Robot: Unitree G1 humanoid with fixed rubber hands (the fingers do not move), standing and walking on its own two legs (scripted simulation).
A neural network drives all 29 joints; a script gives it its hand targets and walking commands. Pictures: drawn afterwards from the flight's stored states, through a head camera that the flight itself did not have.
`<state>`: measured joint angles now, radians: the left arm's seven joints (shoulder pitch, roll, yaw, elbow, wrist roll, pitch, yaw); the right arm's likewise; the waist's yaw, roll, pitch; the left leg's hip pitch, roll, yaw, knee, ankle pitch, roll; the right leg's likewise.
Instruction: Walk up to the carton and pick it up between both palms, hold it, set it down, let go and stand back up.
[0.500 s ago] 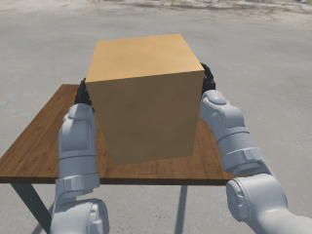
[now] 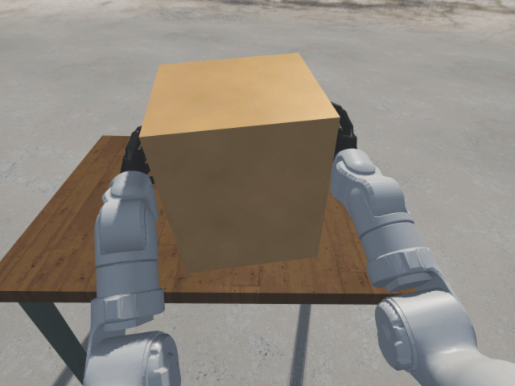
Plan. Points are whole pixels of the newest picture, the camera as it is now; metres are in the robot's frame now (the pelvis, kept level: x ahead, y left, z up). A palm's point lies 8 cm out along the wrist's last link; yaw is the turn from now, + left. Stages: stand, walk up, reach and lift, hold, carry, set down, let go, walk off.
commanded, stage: hold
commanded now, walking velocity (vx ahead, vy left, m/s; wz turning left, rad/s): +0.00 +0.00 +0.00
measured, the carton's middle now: (241, 164) +0.39 +0.00 +0.22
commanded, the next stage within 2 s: none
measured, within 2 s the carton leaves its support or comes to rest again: neither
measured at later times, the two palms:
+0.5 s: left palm (131, 176) +0.36 +0.15 +0.23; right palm (338, 149) +0.37 -0.14 +0.25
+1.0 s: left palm (134, 176) +0.36 +0.15 +0.23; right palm (340, 153) +0.37 -0.15 +0.25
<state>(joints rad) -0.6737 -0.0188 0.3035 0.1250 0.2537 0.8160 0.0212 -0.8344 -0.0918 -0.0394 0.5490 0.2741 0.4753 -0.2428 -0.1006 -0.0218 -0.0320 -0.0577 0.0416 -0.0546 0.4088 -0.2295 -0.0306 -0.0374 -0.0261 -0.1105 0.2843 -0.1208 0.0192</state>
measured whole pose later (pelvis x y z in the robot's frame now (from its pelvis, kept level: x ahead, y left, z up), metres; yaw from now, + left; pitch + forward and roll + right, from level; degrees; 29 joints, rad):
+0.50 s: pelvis -0.01 +0.00 +0.00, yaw +0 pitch -7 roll -1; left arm -0.72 0.00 0.33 0.20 0.26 0.80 0.00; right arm -0.88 -0.08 -0.07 0.62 0.24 0.48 -0.24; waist -0.08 -0.04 -0.04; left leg -0.06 0.04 -0.05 0.40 -0.22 -0.03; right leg -0.05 -0.03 -0.11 0.30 -0.12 0.02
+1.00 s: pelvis +0.00 +0.00 +0.00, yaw +0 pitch -7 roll -2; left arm -0.68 -0.02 0.31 0.14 0.26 0.81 0.01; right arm -0.83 -0.09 -0.04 0.55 0.28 0.48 -0.25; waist -0.09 -0.02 -0.04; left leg -0.06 0.04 -0.06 0.41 -0.23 -0.03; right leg -0.04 -0.02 -0.11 0.29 -0.12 0.02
